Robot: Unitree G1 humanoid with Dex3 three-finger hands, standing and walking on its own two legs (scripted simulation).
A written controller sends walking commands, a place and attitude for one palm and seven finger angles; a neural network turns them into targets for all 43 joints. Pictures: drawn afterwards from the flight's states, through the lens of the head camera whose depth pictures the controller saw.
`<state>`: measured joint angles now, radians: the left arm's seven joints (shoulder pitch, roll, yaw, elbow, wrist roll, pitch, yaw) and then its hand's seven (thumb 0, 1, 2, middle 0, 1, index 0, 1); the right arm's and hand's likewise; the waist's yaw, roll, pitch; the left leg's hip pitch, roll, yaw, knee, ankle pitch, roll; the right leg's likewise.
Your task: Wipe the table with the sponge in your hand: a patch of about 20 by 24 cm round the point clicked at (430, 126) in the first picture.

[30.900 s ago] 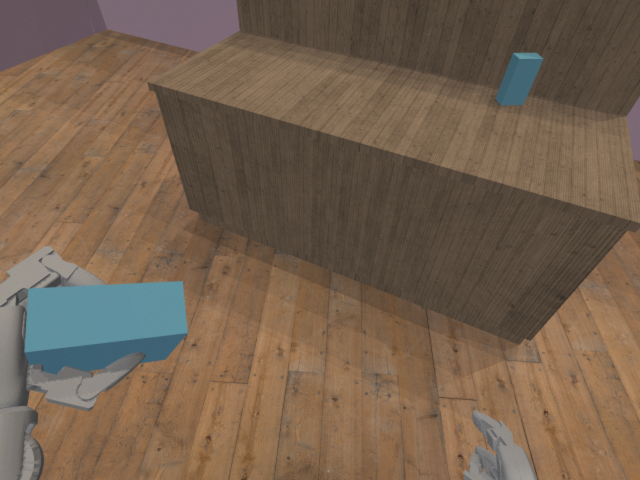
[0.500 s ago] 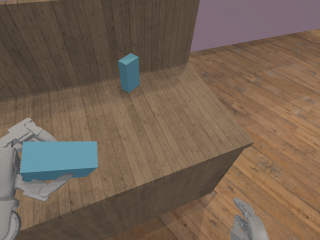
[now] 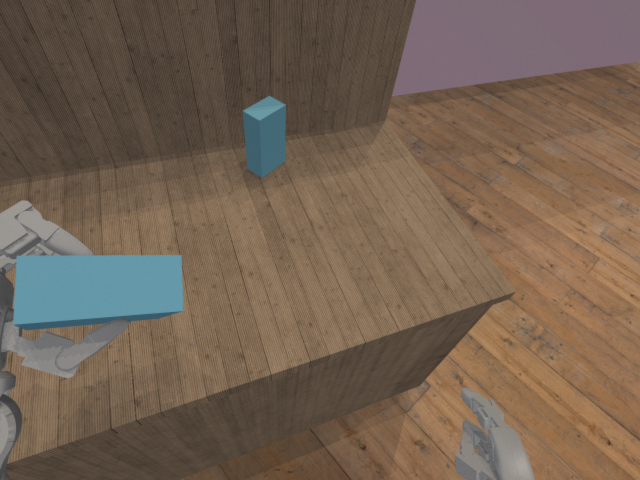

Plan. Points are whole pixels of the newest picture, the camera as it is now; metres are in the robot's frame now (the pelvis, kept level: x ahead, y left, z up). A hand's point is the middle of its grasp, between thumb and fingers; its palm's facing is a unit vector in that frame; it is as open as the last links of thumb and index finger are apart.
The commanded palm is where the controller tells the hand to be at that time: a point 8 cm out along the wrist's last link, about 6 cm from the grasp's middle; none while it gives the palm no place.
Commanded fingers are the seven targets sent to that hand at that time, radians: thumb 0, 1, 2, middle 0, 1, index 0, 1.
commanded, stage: come to a stop and stand still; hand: left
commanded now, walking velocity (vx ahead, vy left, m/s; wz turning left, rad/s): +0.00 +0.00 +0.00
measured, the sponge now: (124, 292) +0.25 +0.22 +0.14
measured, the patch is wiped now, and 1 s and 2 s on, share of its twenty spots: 0.00 0.00 0.00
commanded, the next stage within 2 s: look again from close up in 0.40 s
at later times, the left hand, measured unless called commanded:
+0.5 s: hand (80, 306) +0.21 +0.24 +0.17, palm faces +0.33 -0.87 -0.35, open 9.4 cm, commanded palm +0.16 +0.28 +0.18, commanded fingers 0.00 0.10 1.30 -1.20 -1.60 -1.20 -1.60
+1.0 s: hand (37, 259) +0.23 +0.27 +0.20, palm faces +0.40 -0.75 -0.53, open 9.4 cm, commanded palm +0.15 +0.28 +0.17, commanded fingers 0.00 0.10 1.30 -1.20 -1.60 -1.20 -1.60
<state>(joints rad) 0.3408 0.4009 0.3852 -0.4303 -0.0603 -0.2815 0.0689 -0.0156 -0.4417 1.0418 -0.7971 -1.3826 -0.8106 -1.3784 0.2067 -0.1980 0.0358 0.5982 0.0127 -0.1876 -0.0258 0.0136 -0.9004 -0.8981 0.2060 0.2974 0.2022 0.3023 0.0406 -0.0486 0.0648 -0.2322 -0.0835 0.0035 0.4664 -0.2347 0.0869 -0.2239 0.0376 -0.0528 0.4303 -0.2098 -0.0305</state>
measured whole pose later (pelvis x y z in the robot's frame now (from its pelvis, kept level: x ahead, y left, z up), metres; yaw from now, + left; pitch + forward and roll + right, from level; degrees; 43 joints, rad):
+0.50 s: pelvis -0.01 +0.00 +0.00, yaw -1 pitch +0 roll -1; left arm 0.41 0.37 0.33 -0.47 -0.05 -0.26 0.08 -0.01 -0.44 1.04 -0.80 -1.39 -0.81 -1.38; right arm 0.21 -0.20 0.04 0.58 0.01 -0.14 -0.04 0.01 -0.90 -0.90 0.21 0.30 0.20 0.30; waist 0.03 -0.02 0.04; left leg -0.21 -0.08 0.01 0.42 -0.21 0.08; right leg -0.20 0.04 -0.04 0.36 -0.17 -0.03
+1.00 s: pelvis -0.02 -0.01 +0.00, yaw +2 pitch -1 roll -1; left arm 0.12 0.56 0.39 -0.34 0.00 -0.14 0.01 -0.02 -0.45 1.04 -0.80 -1.38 -0.81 -1.38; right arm 0.21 -0.25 0.06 0.59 -0.02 -0.14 -0.04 0.01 -0.90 -0.90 0.21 0.30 0.20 0.30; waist 0.06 -0.01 0.05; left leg -0.26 -0.09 -0.02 0.48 -0.21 0.07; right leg -0.26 0.04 -0.05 0.47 -0.20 -0.05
